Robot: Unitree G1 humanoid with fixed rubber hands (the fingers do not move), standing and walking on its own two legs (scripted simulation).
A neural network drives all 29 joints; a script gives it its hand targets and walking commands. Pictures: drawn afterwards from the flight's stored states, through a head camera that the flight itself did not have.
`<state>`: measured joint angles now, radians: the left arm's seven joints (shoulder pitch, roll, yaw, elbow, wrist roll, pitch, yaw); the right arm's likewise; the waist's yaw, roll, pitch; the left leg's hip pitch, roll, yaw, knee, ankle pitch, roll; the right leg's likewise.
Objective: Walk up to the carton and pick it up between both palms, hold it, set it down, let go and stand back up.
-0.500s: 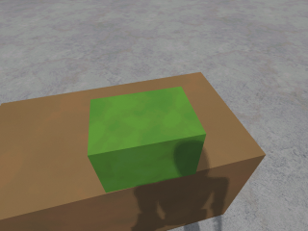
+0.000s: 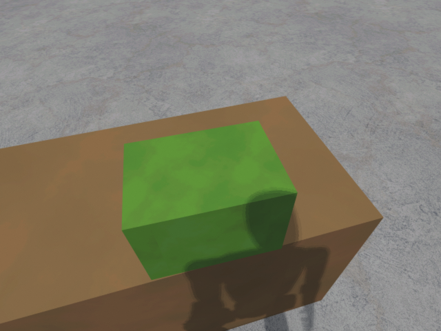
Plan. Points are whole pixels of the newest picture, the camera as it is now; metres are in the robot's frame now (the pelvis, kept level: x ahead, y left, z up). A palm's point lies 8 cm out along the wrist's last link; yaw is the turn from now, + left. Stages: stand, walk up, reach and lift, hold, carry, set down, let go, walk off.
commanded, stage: stand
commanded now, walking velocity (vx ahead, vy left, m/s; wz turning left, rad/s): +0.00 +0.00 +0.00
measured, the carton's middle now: (206, 198) +0.42 +0.04 -0.01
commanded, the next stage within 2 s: none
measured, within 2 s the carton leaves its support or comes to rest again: neither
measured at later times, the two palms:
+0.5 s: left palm out of the picture +0.04 +0.21 -0.15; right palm out of the picture +0.02 -0.22 -0.14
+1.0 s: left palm out of the picture +0.05 +0.22 -0.15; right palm out of the picture +0.01 -0.21 -0.15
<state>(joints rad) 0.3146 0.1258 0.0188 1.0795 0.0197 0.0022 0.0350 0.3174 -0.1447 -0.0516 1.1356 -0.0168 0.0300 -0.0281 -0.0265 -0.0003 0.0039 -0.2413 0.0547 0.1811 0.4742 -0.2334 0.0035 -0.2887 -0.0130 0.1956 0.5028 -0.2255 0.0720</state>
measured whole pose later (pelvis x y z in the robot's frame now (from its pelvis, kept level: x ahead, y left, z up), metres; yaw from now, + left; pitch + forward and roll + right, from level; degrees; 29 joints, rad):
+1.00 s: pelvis +0.05 +0.01 +0.00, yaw +0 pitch -1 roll +1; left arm 0.26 0.13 0.00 1.14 0.01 0.02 0.05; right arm 0.31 -0.15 -0.04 1.13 -0.02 0.02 -0.03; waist -0.03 -0.01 0.04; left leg -0.15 0.06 0.19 0.49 -0.32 0.00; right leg -0.19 -0.01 0.20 0.50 -0.31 0.07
